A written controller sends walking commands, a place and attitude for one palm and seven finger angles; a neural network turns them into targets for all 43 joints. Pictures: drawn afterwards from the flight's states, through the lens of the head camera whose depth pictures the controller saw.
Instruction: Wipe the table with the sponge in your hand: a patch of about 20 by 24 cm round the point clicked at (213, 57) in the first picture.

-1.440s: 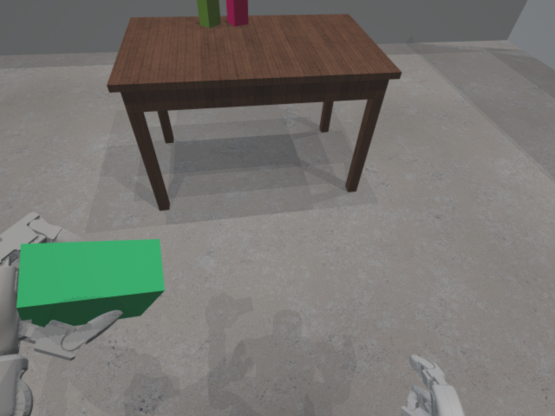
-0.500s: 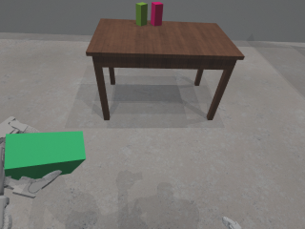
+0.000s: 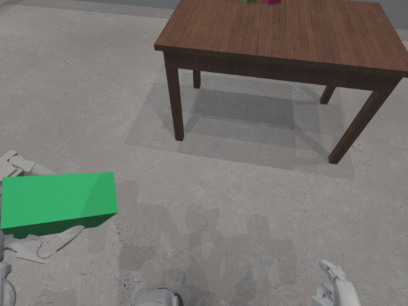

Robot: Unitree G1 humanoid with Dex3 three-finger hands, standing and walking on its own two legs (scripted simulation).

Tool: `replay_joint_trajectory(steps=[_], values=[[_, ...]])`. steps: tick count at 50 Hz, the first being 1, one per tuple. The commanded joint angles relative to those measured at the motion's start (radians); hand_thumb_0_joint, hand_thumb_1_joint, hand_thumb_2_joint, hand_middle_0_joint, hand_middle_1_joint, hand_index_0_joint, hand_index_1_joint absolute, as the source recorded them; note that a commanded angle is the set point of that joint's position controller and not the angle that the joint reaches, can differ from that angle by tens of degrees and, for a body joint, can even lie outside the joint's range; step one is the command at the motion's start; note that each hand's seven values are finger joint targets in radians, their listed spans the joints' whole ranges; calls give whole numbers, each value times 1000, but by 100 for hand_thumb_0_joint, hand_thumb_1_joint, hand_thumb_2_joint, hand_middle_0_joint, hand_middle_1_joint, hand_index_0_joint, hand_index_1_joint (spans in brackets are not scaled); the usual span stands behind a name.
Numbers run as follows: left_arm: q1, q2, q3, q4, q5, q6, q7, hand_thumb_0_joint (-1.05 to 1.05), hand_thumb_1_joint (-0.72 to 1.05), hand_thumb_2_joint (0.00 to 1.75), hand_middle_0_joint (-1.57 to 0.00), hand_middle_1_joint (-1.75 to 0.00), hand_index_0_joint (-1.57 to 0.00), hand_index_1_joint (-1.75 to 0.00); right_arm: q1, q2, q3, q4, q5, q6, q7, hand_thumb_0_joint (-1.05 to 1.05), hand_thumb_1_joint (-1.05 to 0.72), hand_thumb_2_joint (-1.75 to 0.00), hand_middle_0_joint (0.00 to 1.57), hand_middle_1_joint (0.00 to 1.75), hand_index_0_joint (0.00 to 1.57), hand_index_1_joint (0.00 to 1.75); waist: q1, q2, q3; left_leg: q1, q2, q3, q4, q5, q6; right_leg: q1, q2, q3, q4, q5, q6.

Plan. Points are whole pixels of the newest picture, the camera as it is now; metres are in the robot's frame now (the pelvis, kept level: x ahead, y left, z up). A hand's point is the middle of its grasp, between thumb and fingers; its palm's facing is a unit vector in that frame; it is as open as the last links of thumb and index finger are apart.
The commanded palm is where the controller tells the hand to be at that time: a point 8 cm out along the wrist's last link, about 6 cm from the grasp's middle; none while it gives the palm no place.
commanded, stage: walk to a spot facing it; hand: left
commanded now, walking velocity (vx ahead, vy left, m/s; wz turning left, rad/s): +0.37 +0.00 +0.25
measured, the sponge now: (76, 205) +0.22 +0.21 +0.15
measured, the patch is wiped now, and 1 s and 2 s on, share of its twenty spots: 0.00 0.00 0.00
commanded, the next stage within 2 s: none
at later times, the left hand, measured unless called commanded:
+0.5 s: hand (112, 143) +0.33 +0.18 +0.16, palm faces +0.56 -0.71 -0.43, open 10.0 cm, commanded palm +0.26 +0.22 +0.18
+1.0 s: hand (100, 93) +0.41 +0.22 +0.19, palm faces +0.65 -0.62 -0.44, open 10.0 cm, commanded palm +0.34 +0.24 +0.18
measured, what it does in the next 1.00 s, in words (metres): walks ahead, turning left: left foot, then right foot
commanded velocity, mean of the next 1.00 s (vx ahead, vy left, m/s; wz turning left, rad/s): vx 0.33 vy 0.00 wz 0.46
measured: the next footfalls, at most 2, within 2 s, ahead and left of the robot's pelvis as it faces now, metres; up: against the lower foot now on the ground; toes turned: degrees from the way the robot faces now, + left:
left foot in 0.04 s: +0.14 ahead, +0.12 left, +0.00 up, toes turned +11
right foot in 0.40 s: +0.22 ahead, -0.19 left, +0.00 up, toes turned -5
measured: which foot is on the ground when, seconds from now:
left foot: up 0.00-0.02, down 0.04-0.40, up 0.42-0.78, down 0.80-1.00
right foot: down 0.00-0.04, up 0.06-0.38, down 0.40-0.80, up 0.82-1.00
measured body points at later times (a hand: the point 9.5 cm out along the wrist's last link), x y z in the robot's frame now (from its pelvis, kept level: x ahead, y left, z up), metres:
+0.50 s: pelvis +0.15 -0.08 -0.01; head +0.18 -0.11 +0.44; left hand +0.29 +0.22 +0.18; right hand +0.33 -0.29 -0.14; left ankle +0.10 +0.06 -0.65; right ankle +0.18 -0.19 -0.73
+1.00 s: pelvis +0.29 -0.08 +0.00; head +0.31 -0.05 +0.45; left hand +0.38 +0.25 +0.21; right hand +0.52 -0.21 -0.09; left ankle +0.30 +0.04 -0.73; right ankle +0.36 -0.21 -0.65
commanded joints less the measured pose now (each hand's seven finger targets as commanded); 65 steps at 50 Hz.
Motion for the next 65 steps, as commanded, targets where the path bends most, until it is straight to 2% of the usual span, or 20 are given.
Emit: replay_joint_trajectory(steps=[1,2,3,10,18,19,20,21,28,37,39,40,41,43,48,58,59,60,61,65], values=[[-116,211,137,-318,-17,-82,41,0,10,130,-120,-160,-120,-160,-66,-44,-24,-174,2,-58,-9,0,-90,-90,20,30,20,30,-66,136,-365,648,65,-141,-146,243,113,-255,-68,36,501,616,32],[-125,207,138,-339,-26,-89,42,0,10,130,-120,-160,-120,-160,-63,-59,-24,-171,0,-60,0,0,-90,-90,20,30,20,30,-54,324,-389,751,337,-568,-183,447,257,-479,52,99,737,-29,48],[-135,241,135,-303,-22,-84,41,0,10,130,-120,-160,-120,-160,-52,-50,-11,-169,5,-69,14,0,-90,-90,20,30,20,30,-60,243,-324,699,430,-784,-229,475,323,-581,89,215,869,-167,34],[13,196,188,-324,-34,-82,4,0,10,130,-120,-160,-120,-160,-83,-38,-17,-127,16,-90,26,0,-90,-90,20,30,20,30,-13,319,-148,136,259,-300,-358,-50,179,-429,-38,164,511,99,62],[-146,116,84,-91,-13,-59,-11,0,10,130,-120,-160,-120,-160,-59,-45,-14,-100,16,-105,-10,0,-90,-90,20,30,20,30,-23,174,-120,18,150,-156,-95,-317,86,-85,62,11,32,133,92],[-179,133,80,-86,-7,-50,-9,0,10,130,-120,-160,-120,-160,-53,-25,-9,-95,20,-101,-11,0,-90,-90,20,30,20,30,-19,18,-130,-37,83,-117,137,-301,55,-39,-31,156,-108,46,53],[-183,204,120,-65,3,-34,1,0,10,130,-120,-160,-120,-160,-72,2,0,-105,15,-94,-9,0,-90,-90,20,30,20,30,1,-347,-136,-279,-31,-82,491,-350,12,82,-288,587,-248,66,-65],[-222,235,133,-92,-7,-29,5,0,10,130,-120,-160,-120,-160,-134,-36,-2,-110,9,-104,-8,0,-90,-90,20,30,20,30,14,-294,-128,-350,-12,-218,680,-333,-1,78,-409,740,-309,157,-132],[-162,233,157,-255,-1,-79,2,0,10,130,-120,-160,-120,-160,-135,-35,-6,-97,1,-53,12,0,-90,-90,20,30,20,30,-31,-82,-134,-259,78,-186,580,-124,-45,70,-281,198,-210,545,-94],[34,196,202,-286,-35,-58,49,0,10,130,-120,-160,-120,-160,-45,-20,-33,-191,2,-31,20,0,-90,-90,20,30,20,30,-24,-72,-246,75,-41,74,-47,-21,-24,72,-237,18,68,874,-60],[1,178,169,-298,-36,-66,47,0,10,130,-120,-160,-120,-160,-25,-40,-49,-196,7,-30,6,0,-90,-90,20,30,20,30,-77,108,-339,458,-16,-32,-159,116,33,-171,-156,-36,475,679,29],[-4,178,170,-312,-41,-83,44,0,10,130,-120,-160,-120,-160,-49,-64,-53,-197,1,-35,6,0,-90,-90,20,30,20,30,-68,375,-340,601,254,-459,-180,399,185,-446,-2,9,736,45,85],[-41,219,184,-320,-33,-92,42,0,10,130,-120,-160,-120,-160,-38,-58,-32,-201,10,-51,21,0,-90,-90,20,30,20,30,-56,404,-327,641,436,-815,-215,634,318,-630,59,139,877,-228,81],[-130,292,222,-270,-12,-69,5,0,10,130,-120,-160,-120,-160,-87,-84,-43,-176,16,-62,30,0,-90,-90,20,30,20,30,-48,225,-222,487,406,-742,-250,408,294,-705,-18,247,893,-125,80],[-43,221,193,-416,-39,-71,-8,0,10,130,-120,-160,-120,-160,-80,-59,-35,-151,26,-89,34,0,-90,-90,20,30,20,30,-21,329,-191,178,216,-402,-323,38,174,-491,-18,168,574,94,96],[-161,113,84,-110,-18,-4,-15,0,10,130,-120,-160,-120,-160,-77,-43,-1,-108,19,-103,-6,0,-90,-90,20,30,20,30,-12,191,-121,24,126,-320,-139,-267,88,-91,90,50,-66,86,110],[-201,124,67,-100,-7,5,-13,0,10,130,-120,-160,-120,-160,-78,-15,10,-105,22,-101,-8,0,-90,-90,20,30,20,30,-12,12,-123,-94,56,-264,75,-306,51,-3,-57,223,-219,14,62],[-209,199,104,-61,-6,22,-4,0,10,130,-120,-160,-120,-160,-91,0,9,-104,16,-95,-13,0,-90,-90,20,30,20,30,1,-339,-121,-293,-59,-154,455,-408,-14,69,-342,628,-317,52,-57],[-258,226,108,-66,-24,27,3,0,10,130,-120,-160,-120,-160,-141,-47,6,-95,-2,-101,-14,0,-90,-90,20,30,20,30,7,-275,-108,-332,-30,-250,683,-355,-33,24,-450,690,-334,199,-104],[-186,215,100,-213,-11,-19,-4,0,10,130,-120,-160,-120,-160,-154,-31,6,-97,-8,-67,-2,0,-90,-90,20,30,20,30,-21,-68,-79,-251,40,-221,747,-193,-76,-55,-307,305,-207,634,-82]])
